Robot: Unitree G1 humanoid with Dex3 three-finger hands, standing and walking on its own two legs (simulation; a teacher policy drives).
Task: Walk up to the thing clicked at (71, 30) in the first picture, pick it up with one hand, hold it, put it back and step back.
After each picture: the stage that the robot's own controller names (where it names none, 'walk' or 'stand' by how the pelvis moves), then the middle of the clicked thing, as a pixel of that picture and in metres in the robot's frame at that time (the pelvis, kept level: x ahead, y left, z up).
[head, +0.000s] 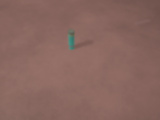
stand; (71, 39) +1.41 +0.11 -0.66
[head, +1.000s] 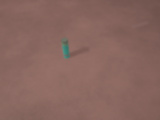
walk; (65, 48) +1.28 +0.24 -0.65
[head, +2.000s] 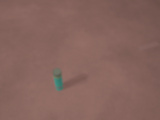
walk; (58, 80) +0.79 +0.24 -0.64
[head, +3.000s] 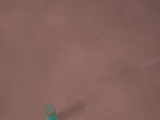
stand; (51, 115) +0.45 +0.19 -0.63
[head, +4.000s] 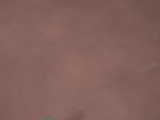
stand; out of the picture +0.42 +0.20 -0.66
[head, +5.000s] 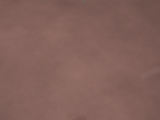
stand; out of the picture +0.41 +0.20 -0.66
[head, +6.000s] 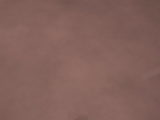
stand; out of the picture +0.40 +0.19 -0.66
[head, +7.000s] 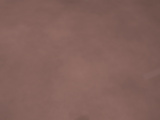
stand; out of the picture +0.40 +0.18 -0.66
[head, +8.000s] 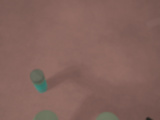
go down; (39, 82) +0.46 +0.20 -0.45
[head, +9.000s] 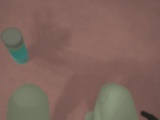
go down; (17, 48) +0.49 +0.25 -0.26
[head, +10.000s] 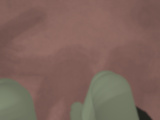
close in; out of the picture +0.47 +0.29 -0.19
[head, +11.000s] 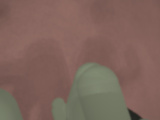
close; out of the picture +0.46 +0.31 -0.16
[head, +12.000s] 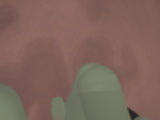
lift; out of the picture +0.42 +0.29 -0.16
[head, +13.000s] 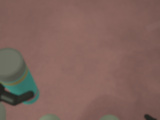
lift; (20, 82) +0.33 +0.19 +0.03
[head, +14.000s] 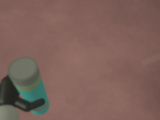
hold; (33, 91) +0.31 +0.16 +0.04
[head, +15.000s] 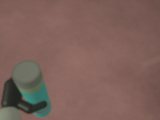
hold; (35, 93) +0.31 +0.15 +0.03
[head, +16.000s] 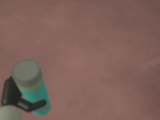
crouch; (35, 92) +0.31 +0.16 +0.03
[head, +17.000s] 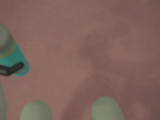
crouch; (10, 55) +0.43 +0.21 -0.04
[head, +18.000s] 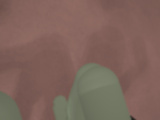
lower; out of the picture +0.43 +0.32 -0.17
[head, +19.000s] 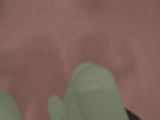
lower; out of the picture +0.44 +0.32 -0.16
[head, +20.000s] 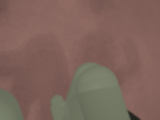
lower; out of the picture +0.43 +0.32 -0.17
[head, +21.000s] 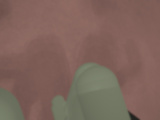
lower; out of the picture +0.43 +0.31 -0.16
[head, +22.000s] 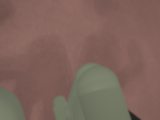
loosen; out of the picture +0.42 +0.31 -0.16
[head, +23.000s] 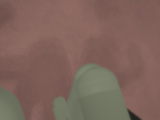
withdraw; out of the picture +0.43 +0.30 -0.16
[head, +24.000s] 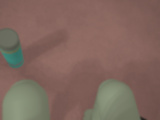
stand; (12, 51) +0.45 +0.26 -0.22
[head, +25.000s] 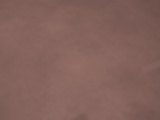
stand; out of the picture +0.39 +0.18 -0.59
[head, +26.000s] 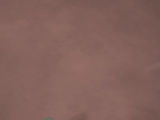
stand; out of the picture +0.41 +0.20 -0.60
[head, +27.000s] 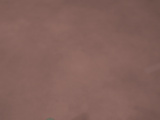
stand; out of the picture +0.40 +0.19 -0.60
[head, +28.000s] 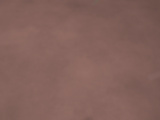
stand; out of the picture +0.43 +0.18 -0.65
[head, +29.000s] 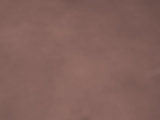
stand; out of the picture +0.39 +0.18 -0.66
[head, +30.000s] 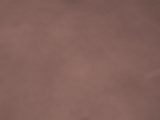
walk; out of the picture +0.38 +0.19 -0.66
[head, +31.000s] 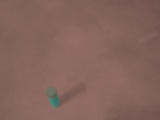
walk; (53, 98) +0.52 +0.21 -0.63
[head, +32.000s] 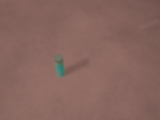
walk; (60, 66) +0.81 +0.19 -0.63
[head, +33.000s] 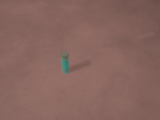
stand; (65, 63) +1.04 +0.19 -0.64
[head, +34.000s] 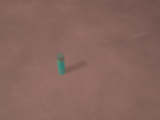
stand; (61, 64) +1.02 +0.19 -0.66
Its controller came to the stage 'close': yes
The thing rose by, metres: 0.68
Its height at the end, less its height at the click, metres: +0.00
